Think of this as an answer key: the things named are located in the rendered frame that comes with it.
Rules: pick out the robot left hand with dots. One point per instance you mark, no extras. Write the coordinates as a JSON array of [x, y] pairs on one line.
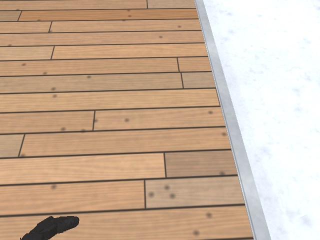
[[51, 226]]

